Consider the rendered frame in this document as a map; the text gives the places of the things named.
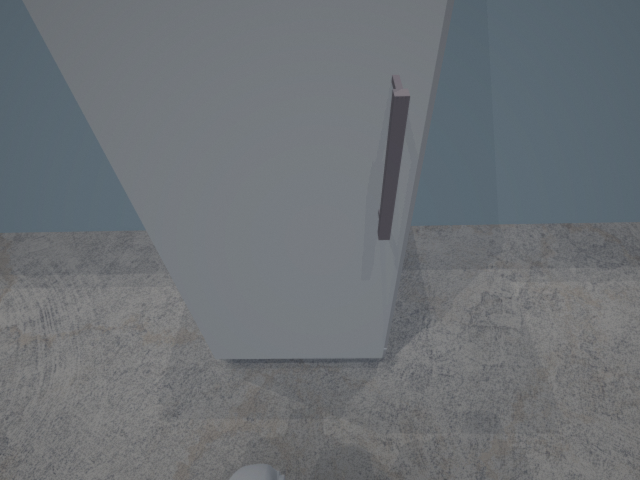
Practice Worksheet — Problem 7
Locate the fridge door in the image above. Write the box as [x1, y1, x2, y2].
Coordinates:
[22, 0, 447, 359]

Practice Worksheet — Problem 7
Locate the handle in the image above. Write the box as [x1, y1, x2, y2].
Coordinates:
[378, 75, 410, 240]

